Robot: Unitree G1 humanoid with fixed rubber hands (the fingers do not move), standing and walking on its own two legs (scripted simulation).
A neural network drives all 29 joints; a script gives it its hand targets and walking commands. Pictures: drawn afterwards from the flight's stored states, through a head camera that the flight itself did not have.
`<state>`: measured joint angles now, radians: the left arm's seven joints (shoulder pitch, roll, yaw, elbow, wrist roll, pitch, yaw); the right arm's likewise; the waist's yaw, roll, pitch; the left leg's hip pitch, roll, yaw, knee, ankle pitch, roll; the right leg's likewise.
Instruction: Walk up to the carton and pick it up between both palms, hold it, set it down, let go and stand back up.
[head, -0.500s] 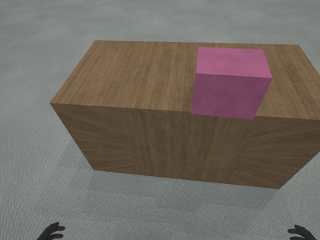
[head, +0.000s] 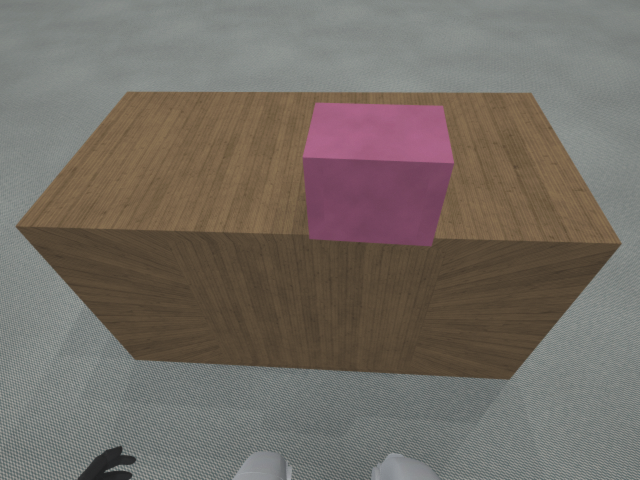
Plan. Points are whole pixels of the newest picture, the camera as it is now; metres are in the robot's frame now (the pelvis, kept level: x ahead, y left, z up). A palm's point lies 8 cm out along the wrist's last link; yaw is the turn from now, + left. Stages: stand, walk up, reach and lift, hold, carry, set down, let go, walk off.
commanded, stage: walk up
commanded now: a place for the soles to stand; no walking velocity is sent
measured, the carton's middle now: (373, 174) +0.63 -0.04 +0.01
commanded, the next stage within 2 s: none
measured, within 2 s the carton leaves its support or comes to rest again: neither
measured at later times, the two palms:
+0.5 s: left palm (76, 478) +0.13 +0.32 -0.05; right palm out of the picture +0.11 -0.33 -0.04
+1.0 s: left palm (138, 394) +0.23 +0.29 -0.05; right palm out of the picture +0.20 -0.37 -0.06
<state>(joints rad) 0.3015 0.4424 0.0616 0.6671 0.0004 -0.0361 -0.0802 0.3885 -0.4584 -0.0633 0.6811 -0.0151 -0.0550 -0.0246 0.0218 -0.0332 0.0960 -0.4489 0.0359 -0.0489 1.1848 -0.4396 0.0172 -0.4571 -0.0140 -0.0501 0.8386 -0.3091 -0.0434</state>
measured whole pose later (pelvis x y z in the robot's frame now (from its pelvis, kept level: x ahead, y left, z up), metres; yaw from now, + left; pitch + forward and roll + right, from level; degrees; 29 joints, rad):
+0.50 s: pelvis +0.04 +0.00 +0.02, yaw +1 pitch -2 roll -1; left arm 0.30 0.46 0.06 0.67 0.00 -0.04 -0.06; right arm 0.42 -0.46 -0.06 0.68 -0.01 -0.04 0.01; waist 0.02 -0.01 -0.01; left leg -0.43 0.04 -0.05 0.83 -0.39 0.02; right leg -0.34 0.05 -0.11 0.58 -0.22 -0.10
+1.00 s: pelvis +0.14 -0.04 +0.01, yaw +1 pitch -3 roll +1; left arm 0.31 0.46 0.06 0.67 0.00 -0.06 -0.06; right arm 0.41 -0.45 -0.06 0.68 -0.04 -0.07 0.00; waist 0.00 -0.02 0.03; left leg -0.36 0.03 -0.05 1.01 -0.45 0.02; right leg -0.41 -0.04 -0.07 0.75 -0.30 -0.02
